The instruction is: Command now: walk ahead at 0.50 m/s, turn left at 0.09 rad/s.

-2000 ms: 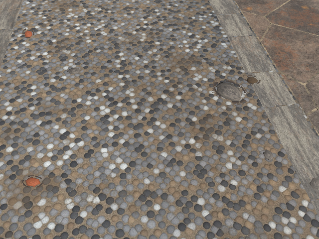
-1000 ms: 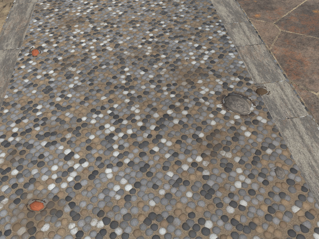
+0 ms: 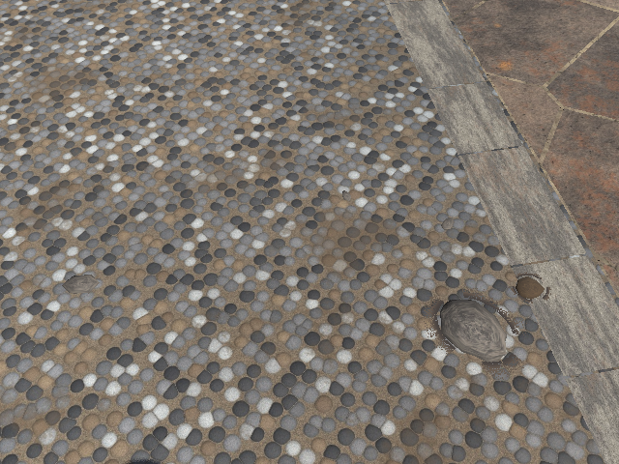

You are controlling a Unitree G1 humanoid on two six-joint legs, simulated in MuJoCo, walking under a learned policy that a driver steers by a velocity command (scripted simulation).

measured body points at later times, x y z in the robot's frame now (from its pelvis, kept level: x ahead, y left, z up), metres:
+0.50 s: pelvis +0.28 +0.06 -0.02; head +0.32 +0.07 +0.43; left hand +0.24 +0.34 -0.15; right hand +0.52 -0.15 -0.11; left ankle +0.37 +0.15 -0.73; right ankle +0.10 -0.10 -0.68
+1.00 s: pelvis +0.58 +0.11 -0.01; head +0.60 +0.12 +0.44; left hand +0.66 +0.42 -0.09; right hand +0.72 -0.14 -0.13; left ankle +0.38 +0.15 -0.70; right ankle +0.71 +0.06 -0.73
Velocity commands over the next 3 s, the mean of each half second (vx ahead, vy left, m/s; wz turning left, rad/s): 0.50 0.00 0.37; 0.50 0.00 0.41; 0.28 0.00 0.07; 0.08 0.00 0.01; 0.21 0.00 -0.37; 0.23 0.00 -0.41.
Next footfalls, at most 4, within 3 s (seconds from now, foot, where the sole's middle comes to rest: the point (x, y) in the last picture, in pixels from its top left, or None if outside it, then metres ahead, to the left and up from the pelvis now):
0.46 left None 0.40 0.16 -0.77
0.96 right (289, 340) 0.75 0.08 -0.77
1.40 left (170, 315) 0.83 0.37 -0.77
1.66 right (277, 296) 0.87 0.11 -0.77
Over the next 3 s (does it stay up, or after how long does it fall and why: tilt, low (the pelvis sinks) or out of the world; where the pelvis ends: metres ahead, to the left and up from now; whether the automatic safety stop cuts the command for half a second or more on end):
stays up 1.07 0.33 0.01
